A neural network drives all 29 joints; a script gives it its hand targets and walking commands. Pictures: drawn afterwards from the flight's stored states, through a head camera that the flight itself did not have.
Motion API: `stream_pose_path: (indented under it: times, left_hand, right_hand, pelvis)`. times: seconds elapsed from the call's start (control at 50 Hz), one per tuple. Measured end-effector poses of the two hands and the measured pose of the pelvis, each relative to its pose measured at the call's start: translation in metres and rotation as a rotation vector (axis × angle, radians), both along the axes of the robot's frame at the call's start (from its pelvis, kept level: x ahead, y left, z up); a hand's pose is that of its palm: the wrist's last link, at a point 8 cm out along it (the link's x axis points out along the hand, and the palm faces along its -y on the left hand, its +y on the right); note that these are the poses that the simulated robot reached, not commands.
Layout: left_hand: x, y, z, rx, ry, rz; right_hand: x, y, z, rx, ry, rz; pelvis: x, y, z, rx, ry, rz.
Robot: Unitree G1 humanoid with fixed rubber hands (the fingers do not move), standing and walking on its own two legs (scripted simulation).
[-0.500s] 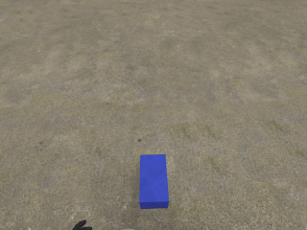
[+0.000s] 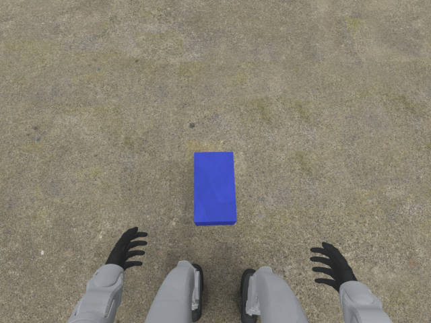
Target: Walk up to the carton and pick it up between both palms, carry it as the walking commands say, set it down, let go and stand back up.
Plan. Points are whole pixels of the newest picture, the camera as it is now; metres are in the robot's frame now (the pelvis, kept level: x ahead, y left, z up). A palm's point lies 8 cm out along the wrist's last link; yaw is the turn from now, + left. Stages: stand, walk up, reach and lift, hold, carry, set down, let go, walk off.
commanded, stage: reach and lift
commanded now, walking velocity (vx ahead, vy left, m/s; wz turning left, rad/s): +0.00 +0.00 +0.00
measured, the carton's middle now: (214, 189) +0.47 +0.02 -0.66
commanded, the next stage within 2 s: none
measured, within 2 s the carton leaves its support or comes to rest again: neither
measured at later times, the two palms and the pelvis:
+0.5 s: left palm (137, 209) +0.31 +0.19 -0.16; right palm (319, 213) +0.30 -0.21 -0.15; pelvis -0.05 +0.00 -0.04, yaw -1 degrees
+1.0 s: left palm (155, 158) +0.44 +0.17 -0.20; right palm (295, 164) +0.43 -0.18 -0.19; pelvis -0.03 +0.00 -0.06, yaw -2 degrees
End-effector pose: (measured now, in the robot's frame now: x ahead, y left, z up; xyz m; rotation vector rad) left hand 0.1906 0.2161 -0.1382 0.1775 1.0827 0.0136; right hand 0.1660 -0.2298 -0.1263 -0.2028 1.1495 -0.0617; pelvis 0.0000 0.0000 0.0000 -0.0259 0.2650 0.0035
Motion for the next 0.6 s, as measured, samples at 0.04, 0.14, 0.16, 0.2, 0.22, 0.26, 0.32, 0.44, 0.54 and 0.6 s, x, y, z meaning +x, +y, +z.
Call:
stream_pose_path:
  times: [0.04, 0.14, 0.16, 0.2, 0.22, 0.26, 0.32, 0.44, 0.54, 0.6]
  left_hand:
    - [0.006, -0.003, -0.011, -0.008, -0.016, -0.006]
    - [0.026, -0.008, -0.017, 0.004, -0.101, -0.005]
    - [0.032, -0.008, -0.015, 0.009, -0.119, -0.005]
    - [0.043, -0.009, -0.01, 0.016, -0.153, -0.007]
    - [0.048, -0.01, -0.007, 0.018, -0.17, -0.01]
    - [0.059, -0.012, -0.002, 0.017, -0.199, -0.017]
    - [0.072, -0.017, -0.002, 0.014, -0.211, -0.024]
    - [0.095, -0.021, -0.017, 0.022, -0.206, -0.008]
    - [0.132, -0.024, -0.025, 0.03, -0.273, 0.026]
    - [0.156, -0.03, -0.029, 0.023, -0.312, 0.028]
  right_hand:
    - [0.002, -0.002, -0.009, -0.008, -0.013, -0.003]
    - [0.025, 0.001, -0.015, -0.016, -0.107, 0.01]
    - [0.033, 0.002, -0.014, -0.016, -0.134, 0.013]
    - [0.05, 0.005, -0.009, -0.014, -0.193, 0.018]
    - [0.058, 0.006, -0.006, -0.013, -0.223, 0.022]
    - [0.075, 0.01, -0.001, -0.009, -0.275, 0.031]
    - [0.094, 0.015, 0.001, -0.003, -0.307, 0.042]
    - [0.118, 0.022, -0.016, 0.006, -0.281, 0.049]
    - [0.15, 0.026, -0.027, 0.007, -0.318, 0.034]
    - [0.173, 0.032, -0.032, 0.012, -0.345, 0.042]
  pelvis:
    - [-0.003, 0.001, -0.006, -0.004, 0.054, -0.002]
    - [-0.008, 0.002, -0.017, -0.008, 0.16, -0.006]
    - [-0.01, 0.002, -0.018, -0.008, 0.172, -0.007]
    - [-0.013, 0.002, -0.019, -0.009, 0.185, -0.008]
    - [-0.015, 0.002, -0.02, -0.009, 0.186, -0.008]
    - [-0.021, 0.002, -0.021, -0.009, 0.183, -0.008]
    - [-0.03, 0.002, -0.025, -0.01, 0.183, -0.007]
    - [-0.042, 0.002, -0.037, -0.012, 0.223, -0.007]
    - [-0.047, 0.002, -0.047, -0.014, 0.282, -0.008]
    - [-0.048, 0.001, -0.051, -0.015, 0.322, -0.009]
